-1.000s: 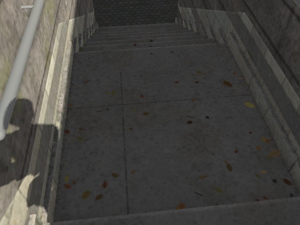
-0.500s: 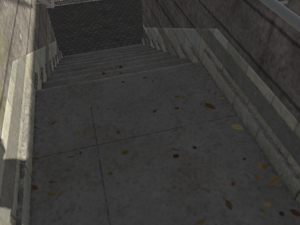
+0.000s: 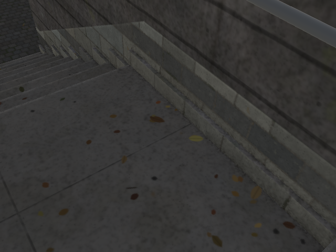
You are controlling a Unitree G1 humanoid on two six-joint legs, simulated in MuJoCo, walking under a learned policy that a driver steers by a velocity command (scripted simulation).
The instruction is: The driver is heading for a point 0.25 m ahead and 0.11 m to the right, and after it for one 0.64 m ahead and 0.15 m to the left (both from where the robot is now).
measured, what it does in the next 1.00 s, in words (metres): goes down: right foot 0.17 m lower, then left foot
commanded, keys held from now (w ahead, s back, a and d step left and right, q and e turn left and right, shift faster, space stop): w+e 0.22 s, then w+q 0.42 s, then no key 0.36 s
